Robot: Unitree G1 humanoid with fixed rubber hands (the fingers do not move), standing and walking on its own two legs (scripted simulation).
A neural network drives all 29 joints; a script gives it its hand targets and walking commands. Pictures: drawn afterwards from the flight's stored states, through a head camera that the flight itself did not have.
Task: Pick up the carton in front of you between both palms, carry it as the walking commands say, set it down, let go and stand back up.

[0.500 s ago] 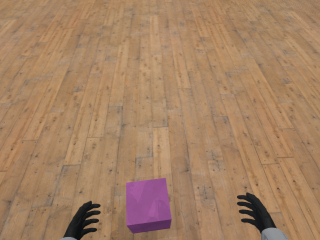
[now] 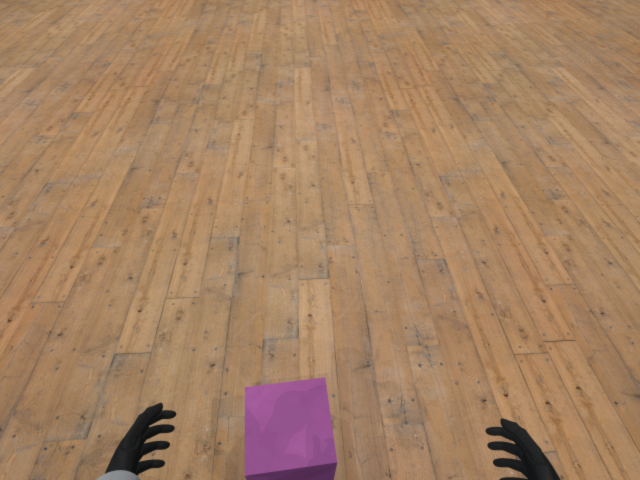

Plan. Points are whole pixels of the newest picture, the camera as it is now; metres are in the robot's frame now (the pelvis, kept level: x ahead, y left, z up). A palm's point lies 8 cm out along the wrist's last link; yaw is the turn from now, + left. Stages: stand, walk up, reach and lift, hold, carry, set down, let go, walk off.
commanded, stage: stand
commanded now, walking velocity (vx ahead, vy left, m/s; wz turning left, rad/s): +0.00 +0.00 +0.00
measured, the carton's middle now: (290, 437) +0.36 +0.09 -0.64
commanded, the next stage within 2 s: none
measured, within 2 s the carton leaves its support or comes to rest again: neither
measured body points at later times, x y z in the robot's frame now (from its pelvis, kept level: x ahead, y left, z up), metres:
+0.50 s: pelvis +0.02 +0.02 +0.00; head +0.02 +0.05 +0.45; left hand +0.15 +0.31 -0.12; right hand +0.15 -0.27 -0.08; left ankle +0.02 +0.13 -0.73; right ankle -0.05 -0.12 -0.73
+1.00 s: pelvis +0.00 +0.03 +0.01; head +0.00 +0.05 +0.46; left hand +0.10 +0.33 -0.12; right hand +0.09 -0.29 -0.09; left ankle +0.02 +0.13 -0.73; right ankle -0.05 -0.12 -0.73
